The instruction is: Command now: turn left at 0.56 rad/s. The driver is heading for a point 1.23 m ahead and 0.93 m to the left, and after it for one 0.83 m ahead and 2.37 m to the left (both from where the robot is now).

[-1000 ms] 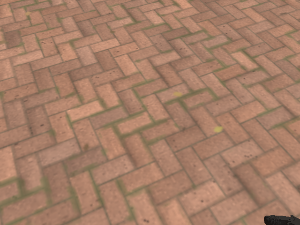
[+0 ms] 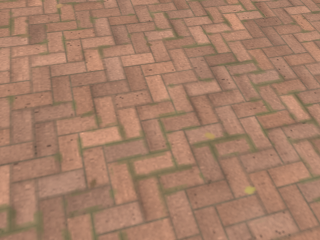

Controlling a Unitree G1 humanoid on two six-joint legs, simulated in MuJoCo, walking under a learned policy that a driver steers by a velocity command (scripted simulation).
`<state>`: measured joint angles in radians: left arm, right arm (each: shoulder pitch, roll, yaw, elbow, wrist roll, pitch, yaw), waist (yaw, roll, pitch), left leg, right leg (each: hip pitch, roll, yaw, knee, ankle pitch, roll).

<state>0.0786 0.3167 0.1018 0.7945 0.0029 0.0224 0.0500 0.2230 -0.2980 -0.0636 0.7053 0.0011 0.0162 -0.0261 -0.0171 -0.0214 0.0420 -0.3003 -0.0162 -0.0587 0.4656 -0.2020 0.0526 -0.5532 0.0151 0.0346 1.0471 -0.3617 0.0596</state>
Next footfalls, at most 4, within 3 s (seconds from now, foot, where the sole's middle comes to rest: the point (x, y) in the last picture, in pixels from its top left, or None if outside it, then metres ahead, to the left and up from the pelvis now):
0.26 right None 0.08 -0.14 -0.78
0.68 left None -0.01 0.12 -0.78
1.16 right None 0.13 -0.06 -0.78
1.52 left None -0.07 0.11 -0.78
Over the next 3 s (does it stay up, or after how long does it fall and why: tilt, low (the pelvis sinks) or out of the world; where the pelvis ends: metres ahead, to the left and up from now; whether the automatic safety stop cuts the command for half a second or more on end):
stays up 0.52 0.48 -0.02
